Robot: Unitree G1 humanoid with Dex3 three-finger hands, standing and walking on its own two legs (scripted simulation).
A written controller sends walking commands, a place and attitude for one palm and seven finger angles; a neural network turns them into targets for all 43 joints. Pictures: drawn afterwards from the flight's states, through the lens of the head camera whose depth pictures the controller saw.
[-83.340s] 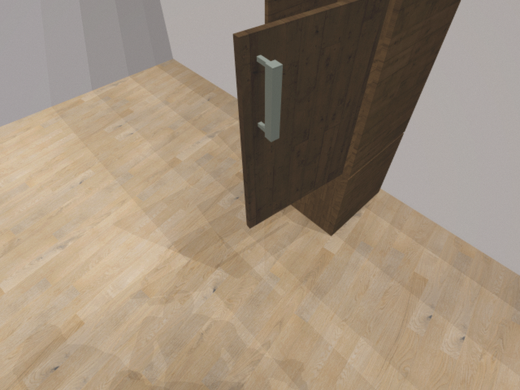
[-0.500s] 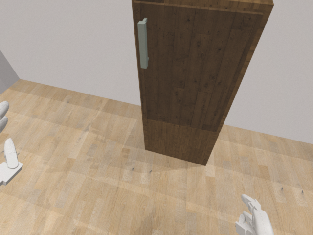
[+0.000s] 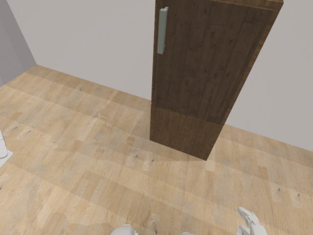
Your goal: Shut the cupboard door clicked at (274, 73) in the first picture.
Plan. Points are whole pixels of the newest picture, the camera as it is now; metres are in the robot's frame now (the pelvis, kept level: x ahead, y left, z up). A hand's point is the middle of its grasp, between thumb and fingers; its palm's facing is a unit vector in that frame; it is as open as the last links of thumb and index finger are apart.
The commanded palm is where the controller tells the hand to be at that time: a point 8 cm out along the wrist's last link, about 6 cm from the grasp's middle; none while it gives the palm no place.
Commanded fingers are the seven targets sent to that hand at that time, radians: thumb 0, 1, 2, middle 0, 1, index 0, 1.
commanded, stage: step back with the hand held close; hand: left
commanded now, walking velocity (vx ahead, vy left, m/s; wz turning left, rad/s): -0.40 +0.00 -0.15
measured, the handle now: (163, 31) +0.83 +0.01 +0.14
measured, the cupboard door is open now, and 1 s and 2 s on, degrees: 3 3 3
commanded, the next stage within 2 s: stop stepping back and stand still in 0.16 s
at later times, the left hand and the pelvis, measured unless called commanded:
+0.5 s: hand out of the picture +0.01 +0.30 +0.23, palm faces +0.54 -0.69 -0.49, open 7.4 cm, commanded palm -0.04 +0.33 +0.20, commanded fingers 0.00 0.90 0.90 -0.20 -0.30 -0.20 -0.30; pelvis -0.17 +0.03 -0.02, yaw +2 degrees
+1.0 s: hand out of the picture -0.03 +0.32 +0.23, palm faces +0.30 -0.80 -0.53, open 7.4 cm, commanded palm -0.08 +0.37 +0.20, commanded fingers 0.00 0.90 0.90 -0.20 -0.30 -0.20 -0.30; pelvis -0.24 +0.08 +0.04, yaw -5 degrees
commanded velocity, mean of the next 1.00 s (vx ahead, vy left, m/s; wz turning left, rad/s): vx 0.09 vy -0.06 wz -0.04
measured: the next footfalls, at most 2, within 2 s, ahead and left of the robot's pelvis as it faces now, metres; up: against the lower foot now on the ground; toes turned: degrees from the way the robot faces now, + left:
right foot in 0.48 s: -0.22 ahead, -0.06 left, +0.00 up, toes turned -1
left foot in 0.72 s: -0.14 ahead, +0.15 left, +0.00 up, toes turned -1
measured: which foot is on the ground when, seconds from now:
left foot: down 0.00-0.48, up 0.50-0.70, down 0.72-1.00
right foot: down 0.00-0.22, up 0.24-0.46, down 0.48-0.74, up 0.76-1.00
